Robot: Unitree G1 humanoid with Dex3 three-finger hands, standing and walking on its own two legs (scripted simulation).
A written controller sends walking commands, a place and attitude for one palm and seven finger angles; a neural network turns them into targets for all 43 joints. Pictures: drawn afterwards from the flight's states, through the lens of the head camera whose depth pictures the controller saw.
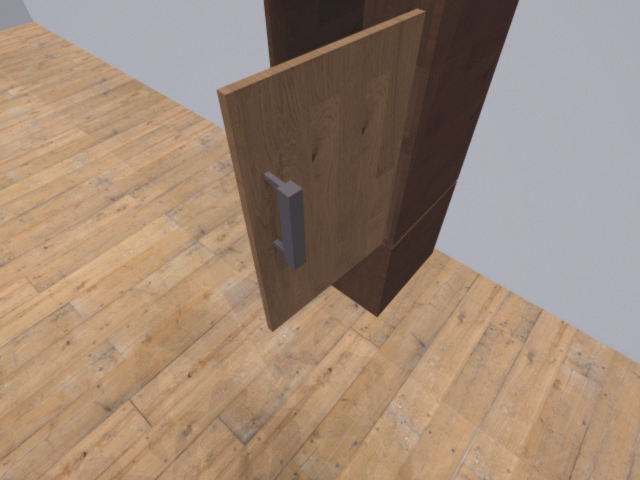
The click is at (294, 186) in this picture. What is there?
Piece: cupboard door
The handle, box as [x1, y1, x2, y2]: [264, 171, 305, 269]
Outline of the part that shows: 268,171 264,174 264,178 277,188 283,240 282,243 277,239 273,242 274,245 284,254 285,261 295,269 305,262 302,189 290,180 284,183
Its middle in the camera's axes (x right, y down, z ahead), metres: -0.06 -0.03 +0.63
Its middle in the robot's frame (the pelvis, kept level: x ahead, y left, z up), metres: +0.49 +0.09 +0.02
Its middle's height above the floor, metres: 0.79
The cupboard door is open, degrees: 84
